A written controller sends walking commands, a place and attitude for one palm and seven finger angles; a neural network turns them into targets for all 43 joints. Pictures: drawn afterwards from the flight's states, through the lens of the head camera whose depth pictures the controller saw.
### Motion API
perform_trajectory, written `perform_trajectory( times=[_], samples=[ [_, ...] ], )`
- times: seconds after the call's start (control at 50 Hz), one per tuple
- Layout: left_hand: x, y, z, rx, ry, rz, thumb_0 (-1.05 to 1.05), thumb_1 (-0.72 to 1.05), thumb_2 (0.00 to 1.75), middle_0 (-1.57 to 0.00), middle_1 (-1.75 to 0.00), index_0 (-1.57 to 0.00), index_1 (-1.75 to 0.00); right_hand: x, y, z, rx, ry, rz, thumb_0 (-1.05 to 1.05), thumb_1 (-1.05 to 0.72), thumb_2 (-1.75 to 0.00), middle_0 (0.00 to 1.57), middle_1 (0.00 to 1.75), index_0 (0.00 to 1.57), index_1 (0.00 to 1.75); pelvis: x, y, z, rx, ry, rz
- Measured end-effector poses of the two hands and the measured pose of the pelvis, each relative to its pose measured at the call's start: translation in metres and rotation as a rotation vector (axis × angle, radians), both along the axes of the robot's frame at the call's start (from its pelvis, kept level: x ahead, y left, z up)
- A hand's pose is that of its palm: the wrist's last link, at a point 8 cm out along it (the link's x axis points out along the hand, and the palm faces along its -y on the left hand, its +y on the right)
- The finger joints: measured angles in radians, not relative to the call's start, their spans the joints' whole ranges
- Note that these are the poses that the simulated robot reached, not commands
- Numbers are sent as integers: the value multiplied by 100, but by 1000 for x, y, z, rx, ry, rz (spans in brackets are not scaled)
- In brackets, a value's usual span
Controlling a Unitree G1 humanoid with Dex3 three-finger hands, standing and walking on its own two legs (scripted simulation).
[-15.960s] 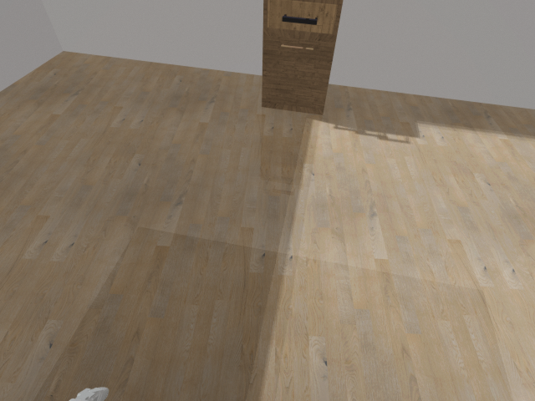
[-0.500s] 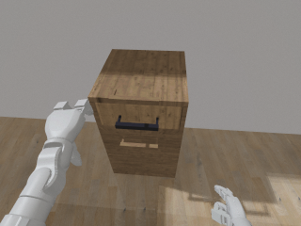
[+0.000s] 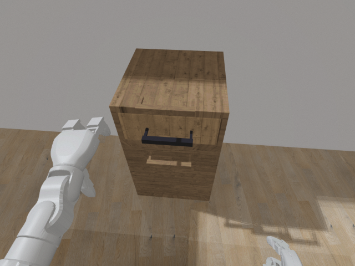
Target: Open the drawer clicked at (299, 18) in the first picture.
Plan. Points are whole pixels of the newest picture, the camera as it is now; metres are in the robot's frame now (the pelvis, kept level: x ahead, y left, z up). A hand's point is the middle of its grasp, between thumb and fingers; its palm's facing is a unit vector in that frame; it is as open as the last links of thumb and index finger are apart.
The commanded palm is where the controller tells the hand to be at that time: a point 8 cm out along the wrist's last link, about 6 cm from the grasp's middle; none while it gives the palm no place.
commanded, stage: move the hooked fingers above the handle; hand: left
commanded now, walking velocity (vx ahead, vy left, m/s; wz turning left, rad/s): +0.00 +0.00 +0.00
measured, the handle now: (168, 136) +0.59 +0.12 -0.15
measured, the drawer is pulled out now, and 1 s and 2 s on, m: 0.00 0.00 0.00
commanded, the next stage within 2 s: none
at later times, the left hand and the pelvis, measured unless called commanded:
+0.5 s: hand (128, 153) +0.38 +0.19 +0.01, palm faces -0.08 -0.06 -0.99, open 13.8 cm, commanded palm +0.37 +0.20 +0.08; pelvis +0.01 -0.05 -0.01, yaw +0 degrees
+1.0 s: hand (154, 143) +0.47 +0.14 -0.04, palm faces -0.07 -0.07 -1.00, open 13.8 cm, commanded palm +0.46 +0.15 +0.02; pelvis +0.04 -0.06 -0.04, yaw -1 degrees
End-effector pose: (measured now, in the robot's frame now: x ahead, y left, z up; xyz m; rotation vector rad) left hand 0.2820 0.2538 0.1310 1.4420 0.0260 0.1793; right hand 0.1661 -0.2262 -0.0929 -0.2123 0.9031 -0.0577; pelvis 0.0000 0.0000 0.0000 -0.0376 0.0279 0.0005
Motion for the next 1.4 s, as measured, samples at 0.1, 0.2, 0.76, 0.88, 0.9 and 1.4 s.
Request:
perform_trajectory(
  times=[0.1, 0.2, 0.76, 0.88, 0.9, 1.4],
  samples=[
    [5, -26, -21, 2, 95, -75, -1, -49, 30, -32, -120, -32, -120, 7, 2, 6, -1, -49, 11, 1, -91, -90, 20, 30, 20, 30, -4, -6, -1, 7, -9, 2],
    [21, -48, -31, 24, 88, -159, 0, -49, 30, -32, -120, -33, -120, 4, -5, 6, -18, -58, 7, 1, -90, -90, 20, 30, 20, 30, -8, -15, -3, 9, 5, 4],
    [133, -69, -84, 89, 87, -52, 0, -49, 30, -32, -120, -32, -120, -70, -111, -51, -108, 271, -224, 1, -91, -90, 20, 30, 20, 30, 29, -62, -30, 21, 239, -31],
    [144, -77, -113, 75, 213, -25, 0, -49, 30, -32, -120, -32, -120, -64, -106, -56, -87, 299, -231, 1, -91, -90, 20, 30, 20, 30, 39, -63, -31, 21, 266, -28],
    [147, -81, -116, 64, 222, -44, 0, -49, 30, -32, -120, -32, -120, -62, -105, -56, -90, 300, -232, 1, -91, -90, 20, 30, 20, 30, 41, -63, -32, 21, 270, -28],
    [215, -135, -148, 74, 168, -140, 0, -49, 30, -32, -120, -33, -120, -139, -85, -79, -124, 436, -298, 1, -90, -90, 20, 30, 20, 30, 21, -48, -66, -22, 394, -24]
  ],
)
